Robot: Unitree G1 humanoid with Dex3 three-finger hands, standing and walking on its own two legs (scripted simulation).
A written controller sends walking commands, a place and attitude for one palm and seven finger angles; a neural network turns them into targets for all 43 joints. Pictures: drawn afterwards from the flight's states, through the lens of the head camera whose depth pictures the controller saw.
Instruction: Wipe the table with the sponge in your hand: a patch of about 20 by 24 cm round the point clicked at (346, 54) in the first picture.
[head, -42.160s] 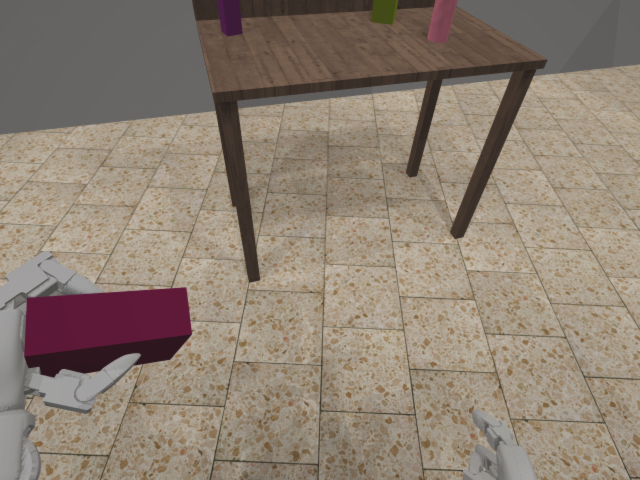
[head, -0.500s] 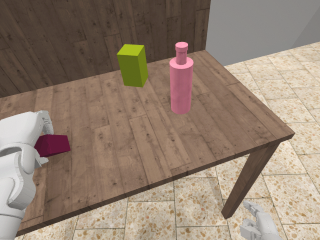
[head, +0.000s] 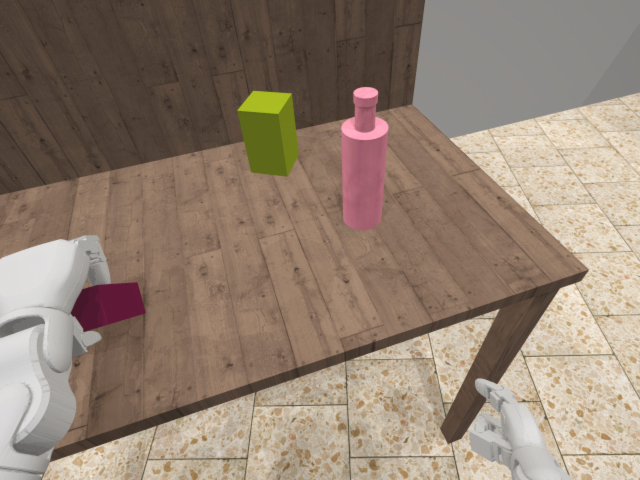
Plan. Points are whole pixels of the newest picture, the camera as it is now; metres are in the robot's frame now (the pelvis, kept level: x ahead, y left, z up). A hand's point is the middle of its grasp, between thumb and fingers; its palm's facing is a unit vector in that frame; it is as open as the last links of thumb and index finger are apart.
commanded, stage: lift the sponge slowly off the table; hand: left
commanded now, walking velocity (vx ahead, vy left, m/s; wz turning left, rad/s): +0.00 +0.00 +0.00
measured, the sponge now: (91, 311) +0.27 +0.35 +0.07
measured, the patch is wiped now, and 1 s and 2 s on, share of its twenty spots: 1.00 1.00 1.00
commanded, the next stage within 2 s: none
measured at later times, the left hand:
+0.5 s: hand (63, 316) +0.23 +0.32 +0.13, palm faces +0.06 -0.06 -1.00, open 8.8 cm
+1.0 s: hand (52, 318) +0.21 +0.31 +0.15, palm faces +0.07 -0.05 -1.00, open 8.8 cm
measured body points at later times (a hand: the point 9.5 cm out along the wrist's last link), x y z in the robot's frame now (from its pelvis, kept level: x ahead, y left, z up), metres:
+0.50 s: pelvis -0.01 -0.01 +0.00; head -0.01 -0.03 +0.45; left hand +0.22 +0.32 +0.18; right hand +0.23 -0.21 -0.08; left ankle -0.03 +0.09 -0.74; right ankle -0.03 -0.13 -0.74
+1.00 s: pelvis -0.03 -0.01 +0.00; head -0.03 -0.05 +0.45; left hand +0.21 +0.31 +0.20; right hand +0.22 -0.20 -0.08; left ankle -0.03 +0.09 -0.74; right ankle -0.03 -0.13 -0.74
